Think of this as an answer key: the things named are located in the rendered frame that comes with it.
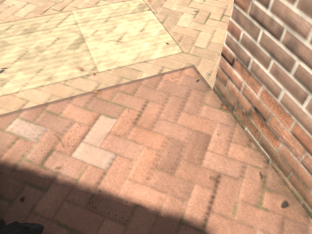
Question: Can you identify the left robot hand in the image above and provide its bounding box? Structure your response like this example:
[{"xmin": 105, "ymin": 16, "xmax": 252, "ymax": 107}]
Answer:
[{"xmin": 0, "ymin": 221, "xmax": 44, "ymax": 234}]

